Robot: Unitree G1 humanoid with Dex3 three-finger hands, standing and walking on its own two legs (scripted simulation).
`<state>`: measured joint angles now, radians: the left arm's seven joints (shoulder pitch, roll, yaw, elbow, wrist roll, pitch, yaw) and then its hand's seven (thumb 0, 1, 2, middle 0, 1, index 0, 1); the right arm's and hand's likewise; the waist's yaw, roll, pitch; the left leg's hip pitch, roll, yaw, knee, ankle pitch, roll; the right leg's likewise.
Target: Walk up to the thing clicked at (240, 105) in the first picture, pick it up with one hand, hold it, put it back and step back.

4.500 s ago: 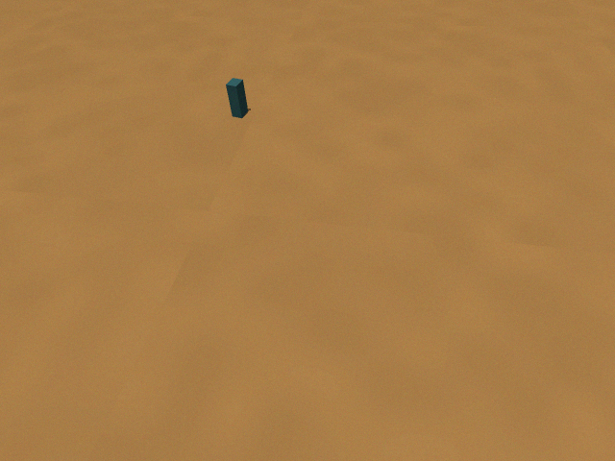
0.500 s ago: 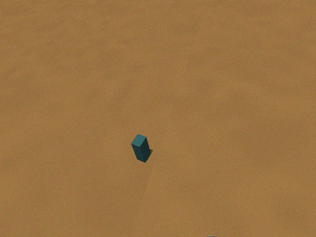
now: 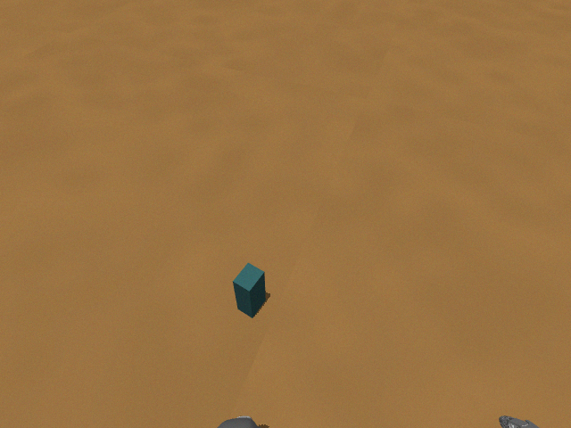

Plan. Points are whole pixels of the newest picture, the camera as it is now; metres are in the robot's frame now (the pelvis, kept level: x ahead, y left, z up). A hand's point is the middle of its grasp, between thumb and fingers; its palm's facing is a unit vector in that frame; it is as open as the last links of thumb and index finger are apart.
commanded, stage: walk up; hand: left
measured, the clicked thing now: (250, 291) +0.65 +0.15 -0.65
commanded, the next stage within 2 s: none
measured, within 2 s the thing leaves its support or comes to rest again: neither
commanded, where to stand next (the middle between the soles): +0.30 -0.04 m, yaw -3 degrees
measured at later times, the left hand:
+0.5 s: hand (135, 389) +0.20 +0.26 -0.11, palm faces -0.08 -0.89 -0.45, open 7.4 cm
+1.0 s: hand (156, 358) +0.26 +0.26 -0.16, palm faces -0.05 -0.95 -0.32, open 7.4 cm
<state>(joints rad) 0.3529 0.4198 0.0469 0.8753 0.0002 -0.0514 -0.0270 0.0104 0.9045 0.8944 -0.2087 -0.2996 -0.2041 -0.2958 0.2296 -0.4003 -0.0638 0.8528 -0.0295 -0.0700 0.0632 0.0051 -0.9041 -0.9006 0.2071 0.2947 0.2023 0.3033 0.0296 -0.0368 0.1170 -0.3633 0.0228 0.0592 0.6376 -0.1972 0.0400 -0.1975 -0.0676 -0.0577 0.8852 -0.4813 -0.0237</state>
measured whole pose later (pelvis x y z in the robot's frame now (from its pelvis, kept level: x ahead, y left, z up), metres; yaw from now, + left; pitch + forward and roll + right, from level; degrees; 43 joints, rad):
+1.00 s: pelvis +0.16 +0.00 +0.00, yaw -2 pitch -4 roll -1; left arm 0.14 0.39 0.01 0.99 -0.01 0.00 -0.01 0.01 0.91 0.89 -0.21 -0.30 -0.20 -0.30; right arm 0.14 -0.36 -0.01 0.99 -0.01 -0.02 0.01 0.00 -0.90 -0.90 0.21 0.30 0.20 0.30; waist 0.00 -0.04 0.11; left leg -0.35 0.04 0.01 0.64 -0.23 0.00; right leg -0.26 -0.03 -0.02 0.62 -0.29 0.01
